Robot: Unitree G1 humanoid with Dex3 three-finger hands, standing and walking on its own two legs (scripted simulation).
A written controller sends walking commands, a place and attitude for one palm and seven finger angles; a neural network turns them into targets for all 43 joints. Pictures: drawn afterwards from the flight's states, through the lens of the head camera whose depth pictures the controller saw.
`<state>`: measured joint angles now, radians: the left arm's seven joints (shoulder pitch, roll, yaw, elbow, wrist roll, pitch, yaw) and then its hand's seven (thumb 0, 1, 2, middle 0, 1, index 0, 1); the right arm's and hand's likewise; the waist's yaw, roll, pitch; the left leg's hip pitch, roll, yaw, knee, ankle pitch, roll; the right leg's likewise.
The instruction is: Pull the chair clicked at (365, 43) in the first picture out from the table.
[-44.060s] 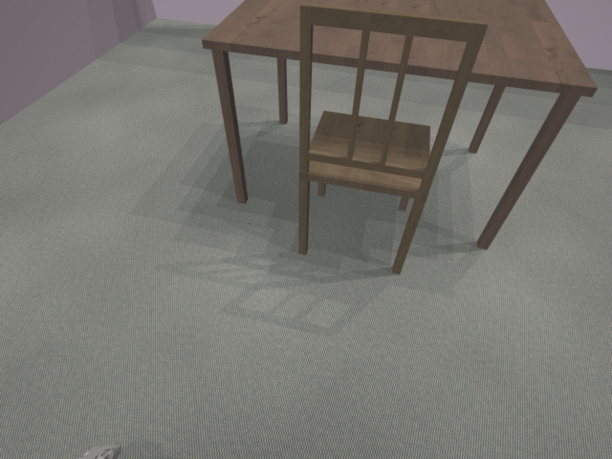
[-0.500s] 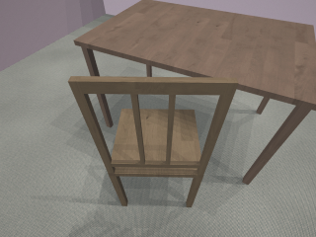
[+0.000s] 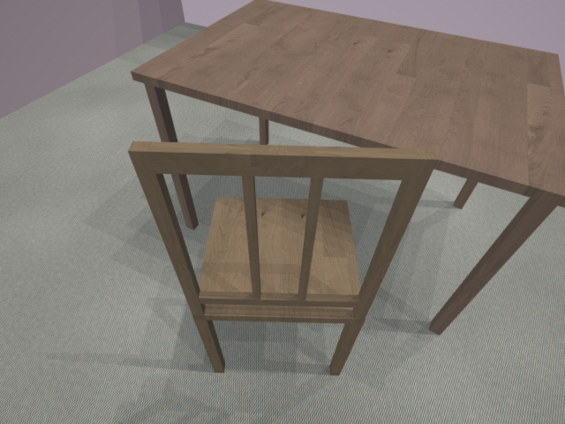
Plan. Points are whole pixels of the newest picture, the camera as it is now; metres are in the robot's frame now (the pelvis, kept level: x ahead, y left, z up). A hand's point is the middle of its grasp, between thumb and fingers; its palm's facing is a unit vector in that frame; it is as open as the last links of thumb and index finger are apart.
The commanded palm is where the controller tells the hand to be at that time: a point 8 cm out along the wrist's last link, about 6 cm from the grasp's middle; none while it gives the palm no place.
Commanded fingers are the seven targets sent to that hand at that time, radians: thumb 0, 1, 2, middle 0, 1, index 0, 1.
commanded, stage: look again from close up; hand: left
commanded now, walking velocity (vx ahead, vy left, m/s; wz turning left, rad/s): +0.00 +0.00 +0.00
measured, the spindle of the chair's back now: (253, 247) +0.43 +0.08 -0.05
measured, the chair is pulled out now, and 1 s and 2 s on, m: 0.18 0.18 0.18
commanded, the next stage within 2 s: raise the hand toward the chair's back in 0.30 s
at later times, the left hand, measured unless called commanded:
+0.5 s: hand out of the picture +0.08 +0.20 -0.12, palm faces +0.20 -0.95 -0.23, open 7.3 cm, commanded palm +0.10 +0.22 -0.07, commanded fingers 0.00 0.76 0.84 -0.19 -0.28 -0.19 -0.28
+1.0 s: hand out of the picture +0.13 +0.17 -0.06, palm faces +0.12 -0.99 -0.06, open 10.8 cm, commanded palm +0.12 +0.23 -0.06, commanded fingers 0.00 0.18 0.59 -0.13 -0.19 -0.13 -0.19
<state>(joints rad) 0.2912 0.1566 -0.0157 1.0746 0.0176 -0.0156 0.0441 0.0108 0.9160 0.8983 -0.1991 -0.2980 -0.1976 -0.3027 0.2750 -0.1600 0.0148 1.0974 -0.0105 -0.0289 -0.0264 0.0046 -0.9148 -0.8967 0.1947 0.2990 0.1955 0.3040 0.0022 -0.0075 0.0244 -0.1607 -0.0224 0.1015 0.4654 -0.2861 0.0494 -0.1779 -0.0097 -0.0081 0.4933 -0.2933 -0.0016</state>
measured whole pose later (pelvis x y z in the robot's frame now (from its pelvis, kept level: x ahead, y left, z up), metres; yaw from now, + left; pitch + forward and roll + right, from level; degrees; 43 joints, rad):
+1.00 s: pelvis -0.05 -0.04 -0.11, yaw +5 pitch +16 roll -3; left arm 0.40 0.23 0.16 0.03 -0.26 -0.55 -0.28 0.02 0.40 0.68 -0.15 -0.22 -0.15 -0.22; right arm 0.14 -0.23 0.01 0.53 0.02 -0.25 -0.04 0.01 -0.90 -0.90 0.20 0.30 0.20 0.30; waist 0.04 0.00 -0.13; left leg -1.00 0.03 -0.05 1.26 -0.53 -0.01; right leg -0.93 0.01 -0.17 1.21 -0.55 -0.08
